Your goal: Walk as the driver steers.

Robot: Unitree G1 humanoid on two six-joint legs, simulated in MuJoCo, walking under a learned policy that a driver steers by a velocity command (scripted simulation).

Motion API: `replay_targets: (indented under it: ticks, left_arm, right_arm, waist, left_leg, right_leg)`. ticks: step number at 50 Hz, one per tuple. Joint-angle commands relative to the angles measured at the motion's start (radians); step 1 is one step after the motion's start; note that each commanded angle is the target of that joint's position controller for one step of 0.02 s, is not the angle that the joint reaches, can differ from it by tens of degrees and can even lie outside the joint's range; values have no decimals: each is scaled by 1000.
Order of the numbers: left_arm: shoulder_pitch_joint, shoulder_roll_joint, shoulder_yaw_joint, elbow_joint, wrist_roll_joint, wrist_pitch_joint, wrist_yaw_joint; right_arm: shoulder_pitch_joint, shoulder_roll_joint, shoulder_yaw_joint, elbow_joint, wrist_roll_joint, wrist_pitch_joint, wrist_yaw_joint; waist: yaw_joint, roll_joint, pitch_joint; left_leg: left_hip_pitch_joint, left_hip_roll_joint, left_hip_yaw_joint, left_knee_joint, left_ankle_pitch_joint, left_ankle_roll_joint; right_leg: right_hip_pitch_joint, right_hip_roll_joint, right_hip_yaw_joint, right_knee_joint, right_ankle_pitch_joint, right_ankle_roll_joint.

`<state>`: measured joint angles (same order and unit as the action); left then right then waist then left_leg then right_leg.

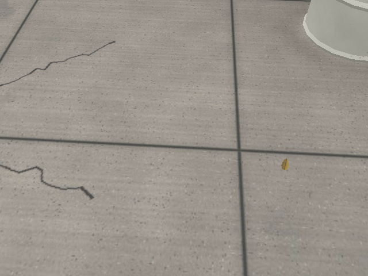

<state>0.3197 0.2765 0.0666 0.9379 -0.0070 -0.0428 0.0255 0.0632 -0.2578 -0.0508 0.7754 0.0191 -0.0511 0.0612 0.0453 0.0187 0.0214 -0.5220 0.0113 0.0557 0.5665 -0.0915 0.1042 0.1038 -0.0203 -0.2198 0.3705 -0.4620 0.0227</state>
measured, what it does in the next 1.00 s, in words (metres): walks ahead, turning left: right foot, then left foot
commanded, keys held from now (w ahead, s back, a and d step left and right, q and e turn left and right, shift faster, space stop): w+q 0.62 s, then q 0.16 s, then no key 0.22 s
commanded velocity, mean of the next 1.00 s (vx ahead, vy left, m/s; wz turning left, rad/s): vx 0.40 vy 0.00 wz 0.53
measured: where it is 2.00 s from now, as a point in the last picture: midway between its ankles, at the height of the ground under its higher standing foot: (166, 239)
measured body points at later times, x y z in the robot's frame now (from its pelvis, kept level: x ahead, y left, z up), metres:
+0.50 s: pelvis +0.30 +0.00 +0.00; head +0.32 +0.01 +0.45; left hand +0.45 +0.30 -0.07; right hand +0.41 -0.28 -0.11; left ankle +0.13 +0.08 -0.71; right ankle +0.44 -0.08 -0.72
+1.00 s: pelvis +0.49 +0.09 +0.00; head +0.53 +0.13 +0.45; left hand +0.40 +0.38 -0.13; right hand +0.81 -0.01 -0.07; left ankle +0.53 +0.23 -0.72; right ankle +0.45 -0.08 -0.67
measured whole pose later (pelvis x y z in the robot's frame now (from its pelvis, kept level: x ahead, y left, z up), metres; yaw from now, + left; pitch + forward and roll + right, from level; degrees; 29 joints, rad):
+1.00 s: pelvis +0.49 +0.09 +0.00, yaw +32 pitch +2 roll -1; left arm 0.20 0.31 0.06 0.85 -0.01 -0.04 0.00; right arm 0.09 -0.28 -0.06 0.59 -0.02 -0.01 0.02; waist 0.04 0.00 0.07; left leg -0.49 -0.02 0.01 0.57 -0.12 0.06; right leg -0.27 -0.05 -0.06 0.96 -0.60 0.04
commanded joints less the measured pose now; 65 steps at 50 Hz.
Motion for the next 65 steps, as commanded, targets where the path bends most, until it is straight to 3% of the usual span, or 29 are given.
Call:
replay_targets:
  ticks: [1,2,3,4,6,10,15,20,23,24,25,26,27,28,30,32,36,42,45,46,47,48,49,50,53,55,62,64,65]
  left_arm:
    - [29,98,7,-110,27,-15,7]
    - [26,48,-17,-130,21,-59,-13]
    - [-88,129,4,-154,-20,-94,-30]
    - [-144,133,3,-173,-36,-111,-35]
    - [-149,139,17,-162,4,-105,-21]
    - [-144,100,16,-180,23,-63,-15]
    - [-328,59,-3,-239,15,-67,-24]
    - [-379,112,11,-272,-1,-85,-43]
    - [-226,155,34,-236,3,-101,-41]
    - [-90,199,48,-220,22,-106,-35]
    - [43,290,73,-194,37,-94,-29]
    - [54,233,62,-182,8,-84,-36]
    - [-1,154,40,-203,1,-78,-34]
    - [-53,128,30,-213,9,-68,-30]
    - [-117,87,14,-204,21,-63,-28]
    - [-136,86,15,-193,19,-69,-28]
    - [-162,150,38,-177,15,-64,-20]
    - [-125,183,43,-145,-15,-25,-7]
    - [-140,208,51,-138,-38,-14,-7]
    - [-126,187,43,-131,-34,-13,-8]
    - [-80,148,27,-137,1,-17,-12]
    - [23,60,-11,-155,47,-23,-30]
    - [23,121,-8,-125,14,-18,-41]
    - [-77,162,6,-142,-21,-4,-42]
    - [-114,143,5,-137,-1,40,-12]
    - [-65,116,0,-113,4,57,0]
    - [-86,74,-14,-88,24,59,-7]
    - [-104,127,-11,-106,47,54,-10]
    - [-159,163,-3,-99,35,53,-9]
  right_arm:
    - [373,-319,-117,14,4,6,-32]
    - [353,-310,-103,-7,9,-1,-30]
    - [346,-235,-81,-11,-2,-7,-31]
    - [297,-195,-72,-17,-3,-13,-33]
    - [175,-135,-52,-50,-8,-18,-36]
    - [164,-168,-59,-72,-11,-20,-56]
    - [240,-190,-68,-59,1,-8,-77]
    - [297,-176,-67,-39,7,6,-83]
    - [270,-153,-60,-56,-1,13,-85]
    - [263,-101,-39,-75,-10,9,-80]
    - [389,-39,-21,-99,10,0,-79]
    - [407,-101,-23,-100,19,-5,-79]
    - [327,-183,-45,-98,20,-1,-79]
    - [256,-189,-49,-111,11,5,-80]
    - [211,-161,-54,-131,1,12,-73]
    - [220,-117,-49,-137,11,26,-67]
    - [185,-83,-39,-179,-5,39,-66]
    - [55,-77,-37,-230,-9,37,-24]
    - [118,-123,-60,-226,-20,34,-18]
    - [202,-159,-79,-198,-23,31,-26]
    - [270,-241,-98,-193,-31,34,-46]
    - [236,-292,-87,-224,-52,38,-64]
    - [241,-202,-57,-236,-43,35,-55]
    - [198,-159,-44,-227,-36,32,-45]
    - [68,-146,-34,-199,-28,36,-47]
    - [28,-152,-39,-191,-46,36,-53]
    - [9,-93,-17,-124,-34,45,-67]
    - [76,-55,-5,-84,-44,44,-64]
    - [119,-48,-9,-83,-42,45,-64]
  waist:
    - [-163,142,-282]
    - [-127,202,-399]
    - [-174,119,-328]
    - [-156,66,-211]
    - [-71,-11,-86]
    - [-27,21,-46]
    - [-99,55,-19]
    - [-108,80,-21]
    - [-20,106,-78]
    - [44,48,-200]
    - [23,-223,-360]
    - [21,-324,-358]
    - [42,-198,-212]
    - [36,-124,-124]
    - [-8,-120,-26]
    - [-28,-136,3]
    - [-50,-109,-18]
    - [-7,-106,-48]
    - [-66,-104,-79]
    - [-106,-67,-124]
    - [-122,55,-205]
    - [-40,281,-328]
    - [-93,165,-499]
    - [-104,100,-373]
    - [-30,60,-170]
    - [-1,95,-158]
    - [0,92,-132]
    - [-31,-7,-59]
    - [-95,-153,-23]
  left_leg:
    - [769,184,-412,-39,-46,210]
    - [946,337,-889,-227,-169,346]
    - [911,306,-784,-264,-190,284]
    - [778,266,-637,-267,-142,242]
    - [491,191,-457,-303,35,195]
    - [299,139,-355,-360,179,200]
    - [238,64,-287,-340,72,122]
    - [365,120,-420,-230,-10,95]
    - [376,88,-449,-75,77,54]
    - [284,32,-386,149,32,19]
    - [-53,-113,-239,498,-284,-61]
    - [-232,-68,-231,676,-506,-75]
    - [-288,-16,-239,742,-425,-80]
    - [-273,21,-198,742,-349,-84]
    - [-210,78,-189,654,-261,-84]
    - [-159,95,-163,604,-239,-92]
    - [-138,90,-114,408,-120,-129]
    - [20,37,-50,85,71,-93]
    - [143,-15,-25,-46,25,-38]
    - [287,-45,-16,-120,126,-10]
    - [502,82,-158,-98,553,42]
    - [792,374,-511,-5,1004,253]
    - [757,412,-588,-72,778,307]
    - [671,337,-476,-108,643,259]
    - [331,229,-328,-205,342,154]
    - [223,195,-272,-242,280,149]
    - [128,142,-238,-258,-258,65]
    - [82,55,-187,-184,-407,-41]
    - [179,-8,-108,-168,-321,-79]
  right_leg:
    - [-525,-82,16,784,560,-16]
    - [-794,92,219,1009,-121,5]
    - [-906,22,328,1045,-75,-25]
    - [-924,-24,312,983,13,-47]
    - [-797,-91,301,802,115,-35]
    - [-707,-89,274,620,214,26]
    - [-621,-14,257,241,539,48]
    - [-583,9,304,111,497,17]
    - [-374,11,281,52,415,-43]
    - [-135,-109,382,83,386,-101]
    - [246,-345,782,41,205,-258]
    - [275,-420,1027,-49,-25,-294]
    - [152,-379,896,-74,-90,-248]
    - [26,-336,748,-82,8,-211]
    - [-163,-263,558,-133,200,-188]
    - [-241,-238,443,-175,349,-193]
    - [-242,-238,242,-152,828,-216]
    - [-186,-221,116,-84,826,-172]
    - [-146,-229,117,75,916,-141]
    - [-178,-186,90,214,882,-109]
    - [-325,-122,56,439,619,-49]
    - [-652,5,100,808,-268,25]
    - [-635,-13,291,892,-283,28]
    - [-686,-45,285,892,-219,29]
    - [-595,-84,267,710,-76,44]
    - [-486,-60,239,602,-22,55]
    - [-254,-26,202,184,267,5]
    - [-246,-131,328,41,315,-52]
    - [-418,-152,345,14,89,-89]
Velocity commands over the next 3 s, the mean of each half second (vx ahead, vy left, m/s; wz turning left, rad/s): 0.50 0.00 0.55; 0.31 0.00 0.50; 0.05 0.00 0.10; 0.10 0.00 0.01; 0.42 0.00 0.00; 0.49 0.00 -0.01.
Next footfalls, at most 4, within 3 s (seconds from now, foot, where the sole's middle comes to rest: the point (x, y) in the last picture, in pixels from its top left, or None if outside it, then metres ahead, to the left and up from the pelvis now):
0.48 right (219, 272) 0.48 -0.07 -0.76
0.94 left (129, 244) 0.56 0.25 -0.76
1.26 right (194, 223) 0.65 0.02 -0.75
2.48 right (137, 143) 1.02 0.28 -0.75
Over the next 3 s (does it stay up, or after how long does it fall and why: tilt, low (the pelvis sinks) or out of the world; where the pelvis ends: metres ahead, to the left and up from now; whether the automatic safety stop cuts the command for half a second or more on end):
stays up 1.05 0.43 0.01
